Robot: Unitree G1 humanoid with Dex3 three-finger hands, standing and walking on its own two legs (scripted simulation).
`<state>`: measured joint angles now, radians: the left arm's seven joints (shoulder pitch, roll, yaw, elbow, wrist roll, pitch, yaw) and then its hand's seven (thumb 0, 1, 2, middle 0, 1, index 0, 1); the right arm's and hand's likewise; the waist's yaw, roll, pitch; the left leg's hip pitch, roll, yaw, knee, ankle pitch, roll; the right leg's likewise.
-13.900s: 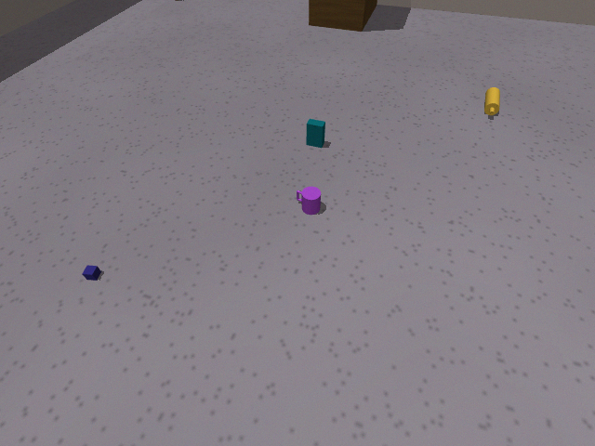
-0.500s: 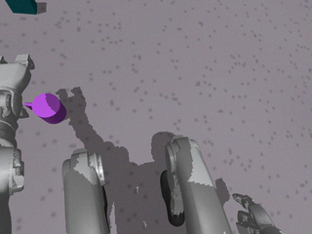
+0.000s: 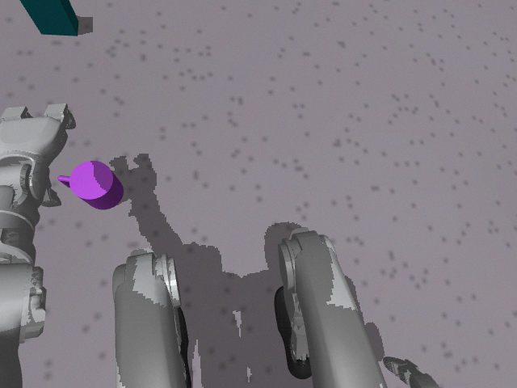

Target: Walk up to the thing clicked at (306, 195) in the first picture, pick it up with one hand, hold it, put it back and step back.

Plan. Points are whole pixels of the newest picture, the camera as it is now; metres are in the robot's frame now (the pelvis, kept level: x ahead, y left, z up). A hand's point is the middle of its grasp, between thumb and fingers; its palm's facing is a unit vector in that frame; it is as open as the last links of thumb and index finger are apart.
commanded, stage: withdraw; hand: left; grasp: from above
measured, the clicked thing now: (90, 185) +0.50 +0.31 -0.35
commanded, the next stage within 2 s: none
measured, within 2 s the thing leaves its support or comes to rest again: neither
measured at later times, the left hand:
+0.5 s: hand (48, 165) +0.47 +0.30 -0.13, palm faces -0.42 -0.02 -0.91, open 13.7 cm
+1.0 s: hand (50, 160) +0.47 +0.30 -0.12, palm faces -0.41 -0.02 -0.91, open 13.7 cm
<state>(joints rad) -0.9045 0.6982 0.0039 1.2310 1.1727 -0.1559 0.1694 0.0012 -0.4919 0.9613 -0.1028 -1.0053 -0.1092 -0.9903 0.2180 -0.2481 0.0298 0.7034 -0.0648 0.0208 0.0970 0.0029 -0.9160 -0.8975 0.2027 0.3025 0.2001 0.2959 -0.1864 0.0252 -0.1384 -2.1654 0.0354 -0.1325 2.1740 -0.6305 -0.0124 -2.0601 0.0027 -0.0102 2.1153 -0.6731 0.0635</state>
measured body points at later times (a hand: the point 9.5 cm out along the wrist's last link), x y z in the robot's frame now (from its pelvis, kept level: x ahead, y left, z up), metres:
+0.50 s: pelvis +0.00 +0.00 -0.01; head +0.22 +0.07 +0.38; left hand +0.49 +0.30 -0.08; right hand +0.06 -0.27 -0.12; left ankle +0.09 +0.13 -0.36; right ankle +0.10 -0.15 -0.36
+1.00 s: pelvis +0.00 +0.00 +0.00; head +0.21 +0.07 +0.39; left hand +0.49 +0.29 -0.07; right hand +0.07 -0.28 -0.10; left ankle +0.09 +0.13 -0.36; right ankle +0.10 -0.15 -0.36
